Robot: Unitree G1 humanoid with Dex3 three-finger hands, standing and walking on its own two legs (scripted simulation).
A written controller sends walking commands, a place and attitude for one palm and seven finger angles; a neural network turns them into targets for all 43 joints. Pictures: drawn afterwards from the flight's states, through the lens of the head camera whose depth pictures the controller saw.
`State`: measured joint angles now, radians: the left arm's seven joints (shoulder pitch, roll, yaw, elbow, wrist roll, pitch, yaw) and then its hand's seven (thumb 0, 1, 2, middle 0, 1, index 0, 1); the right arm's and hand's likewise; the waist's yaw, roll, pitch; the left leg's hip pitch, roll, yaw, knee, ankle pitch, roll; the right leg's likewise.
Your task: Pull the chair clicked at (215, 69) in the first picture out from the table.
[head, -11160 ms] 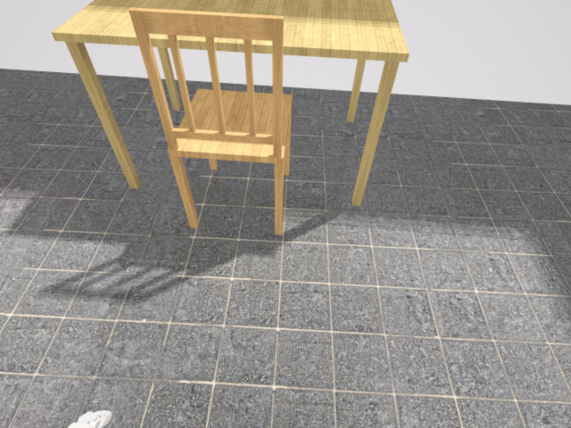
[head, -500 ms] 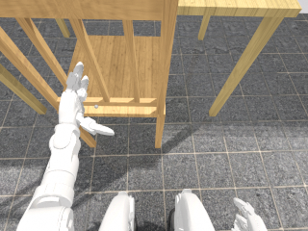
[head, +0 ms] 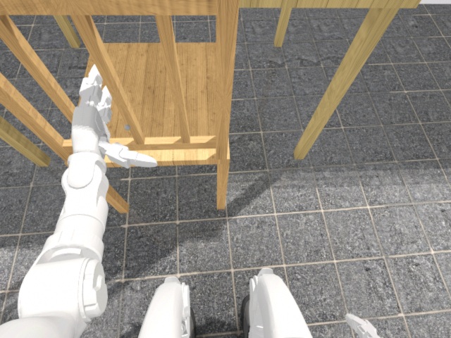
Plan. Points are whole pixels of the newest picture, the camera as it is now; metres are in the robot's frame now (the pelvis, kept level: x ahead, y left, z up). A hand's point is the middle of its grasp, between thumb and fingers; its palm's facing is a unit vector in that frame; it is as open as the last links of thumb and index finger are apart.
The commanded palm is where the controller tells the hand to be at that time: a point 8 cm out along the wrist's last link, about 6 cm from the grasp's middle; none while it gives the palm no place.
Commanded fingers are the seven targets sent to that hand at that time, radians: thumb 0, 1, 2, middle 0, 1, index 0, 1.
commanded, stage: push the fingers through the gap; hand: left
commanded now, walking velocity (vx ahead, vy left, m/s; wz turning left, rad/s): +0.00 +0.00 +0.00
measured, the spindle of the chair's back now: (118, 94) +0.53 +0.17 +0.05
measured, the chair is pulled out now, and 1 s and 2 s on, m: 0.00 0.00 0.00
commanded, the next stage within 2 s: hook a spindle and tug to test in 0.68 s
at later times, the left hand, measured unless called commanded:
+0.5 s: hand (129, 109) +0.51 +0.16 +0.03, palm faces +0.01 -1.00 -0.04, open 16.9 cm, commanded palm +0.48 +0.20 +0.03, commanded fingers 0.00 -0.50 0.30 -0.06 -0.08 -0.06 -0.08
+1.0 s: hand (133, 111) +0.51 +0.15 +0.03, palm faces +0.01 -1.00 -0.05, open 16.4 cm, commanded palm +0.48 +0.20 +0.03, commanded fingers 0.00 -0.50 0.30 -0.27 -0.74 -0.27 -0.74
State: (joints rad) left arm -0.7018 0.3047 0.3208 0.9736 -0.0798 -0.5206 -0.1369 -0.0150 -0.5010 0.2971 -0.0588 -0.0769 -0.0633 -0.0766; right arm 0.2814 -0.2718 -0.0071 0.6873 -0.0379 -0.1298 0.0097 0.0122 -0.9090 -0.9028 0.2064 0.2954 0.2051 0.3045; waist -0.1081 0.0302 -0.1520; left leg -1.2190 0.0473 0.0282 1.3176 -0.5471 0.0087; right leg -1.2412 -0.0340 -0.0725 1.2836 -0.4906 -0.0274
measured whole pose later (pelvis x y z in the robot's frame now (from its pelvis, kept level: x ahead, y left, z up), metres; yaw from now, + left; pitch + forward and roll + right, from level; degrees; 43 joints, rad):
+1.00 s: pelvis +0.01 +0.01 +0.00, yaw -1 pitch +28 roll -2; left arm -0.83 0.35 0.34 1.10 -0.03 -0.52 -0.10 -0.01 -0.50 0.30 -0.12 -0.28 -0.13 -0.28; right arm 0.29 -0.27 0.00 0.67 -0.05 -0.05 0.04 0.01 -0.91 -0.90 0.21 0.30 0.21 0.30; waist -0.15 0.03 -0.15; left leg -1.25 0.05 0.02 1.33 -0.56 0.02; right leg -1.26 -0.03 -0.07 1.27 -0.49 -0.02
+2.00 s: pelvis +0.01 +0.01 +0.00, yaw -1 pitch +27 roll -2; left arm -0.74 0.31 0.32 0.99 -0.06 -0.50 -0.08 0.01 0.78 0.79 -0.47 -1.44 -0.42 -1.45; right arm 0.30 -0.25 0.00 0.66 -0.05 -0.05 0.04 0.01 -0.91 -0.90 0.21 0.30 0.20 0.30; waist -0.14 0.03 -0.16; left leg -1.21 0.05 0.04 1.31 -0.57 0.02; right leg -1.23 -0.02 -0.06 1.25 -0.49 -0.01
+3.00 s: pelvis +0.02 +0.03 +0.11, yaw -4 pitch +13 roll -1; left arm -0.52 0.20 0.06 0.99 -0.07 -0.20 0.09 0.02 0.76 0.78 -0.27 -1.08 -0.49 -1.44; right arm 0.24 -0.24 -0.02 0.68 0.04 0.17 -0.13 0.01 -0.91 -0.90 0.21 0.30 0.20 0.30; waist -0.12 0.03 0.01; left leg -0.58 0.04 0.11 0.63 -0.28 0.03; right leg -0.60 0.01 0.01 0.55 -0.17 0.02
